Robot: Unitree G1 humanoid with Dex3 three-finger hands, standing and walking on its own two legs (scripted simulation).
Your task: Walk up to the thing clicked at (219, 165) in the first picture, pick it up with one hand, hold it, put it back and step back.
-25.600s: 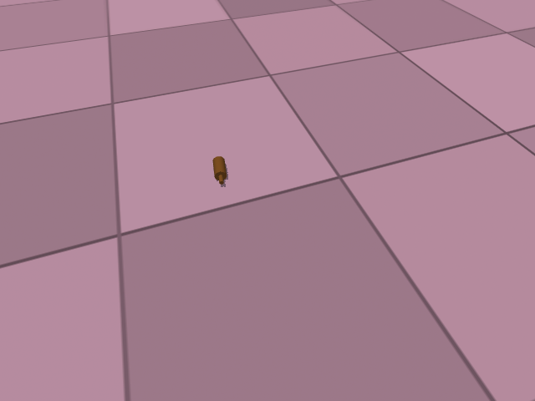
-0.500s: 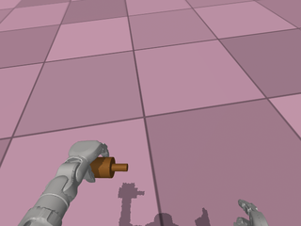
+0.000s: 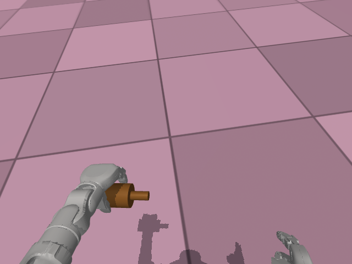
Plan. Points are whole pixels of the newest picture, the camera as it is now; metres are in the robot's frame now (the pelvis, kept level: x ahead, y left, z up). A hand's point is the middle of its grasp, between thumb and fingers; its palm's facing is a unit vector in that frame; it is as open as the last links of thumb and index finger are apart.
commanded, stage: hold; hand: left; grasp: from above
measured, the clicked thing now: (118, 195) +0.30 +0.20 -0.07
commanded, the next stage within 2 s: crouch in 0.22 s
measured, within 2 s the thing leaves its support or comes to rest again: neither
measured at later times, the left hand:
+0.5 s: hand (104, 194) +0.29 +0.22 -0.05, palm faces -0.45 -0.04 -0.89, open 9.1 cm
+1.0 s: hand (118, 206) +0.34 +0.25 -0.25, palm faces -0.41 +0.05 -0.91, open 9.1 cm
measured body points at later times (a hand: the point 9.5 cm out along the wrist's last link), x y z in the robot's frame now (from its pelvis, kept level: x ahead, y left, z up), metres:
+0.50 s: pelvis +0.00 +0.00 +0.00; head +0.01 -0.02 +0.45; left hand +0.31 +0.22 +0.00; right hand +0.14 -0.25 -0.12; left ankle +0.03 +0.13 -0.74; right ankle +0.01 -0.13 -0.74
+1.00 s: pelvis -0.04 +0.01 -0.15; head +0.09 +0.03 +0.28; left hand +0.36 +0.25 -0.20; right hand +0.02 -0.28 -0.26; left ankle +0.03 +0.13 -0.74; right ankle +0.01 -0.13 -0.74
